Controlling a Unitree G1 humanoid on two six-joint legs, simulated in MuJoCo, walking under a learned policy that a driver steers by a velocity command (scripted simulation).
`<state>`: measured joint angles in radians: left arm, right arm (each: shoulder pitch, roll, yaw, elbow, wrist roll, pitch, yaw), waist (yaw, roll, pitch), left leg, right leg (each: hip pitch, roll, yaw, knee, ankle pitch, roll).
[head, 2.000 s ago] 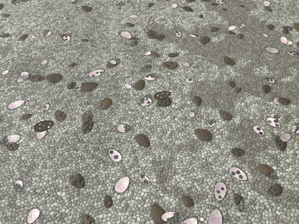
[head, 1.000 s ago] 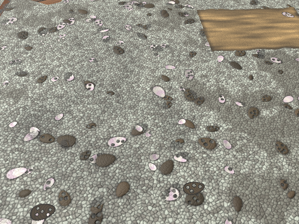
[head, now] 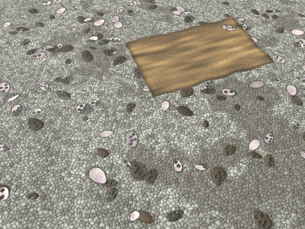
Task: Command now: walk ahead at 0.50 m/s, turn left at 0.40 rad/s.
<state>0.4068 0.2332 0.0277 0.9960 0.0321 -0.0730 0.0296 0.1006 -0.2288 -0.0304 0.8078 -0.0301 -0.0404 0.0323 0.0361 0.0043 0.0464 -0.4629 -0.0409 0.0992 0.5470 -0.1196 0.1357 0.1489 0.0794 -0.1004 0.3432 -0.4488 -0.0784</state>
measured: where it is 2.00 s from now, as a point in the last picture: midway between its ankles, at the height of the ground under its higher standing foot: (126, 114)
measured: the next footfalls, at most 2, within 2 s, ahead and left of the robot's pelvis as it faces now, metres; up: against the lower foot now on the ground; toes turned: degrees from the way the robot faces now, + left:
right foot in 0.52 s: +0.48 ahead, -0.05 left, +0.00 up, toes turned +19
left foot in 1.02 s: +0.63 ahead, +0.24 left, +0.00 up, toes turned +24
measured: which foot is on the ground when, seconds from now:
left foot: down 0.00-0.54, up 0.56-1.00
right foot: down 0.00-0.02, up 0.04-0.50, down 0.52-1.00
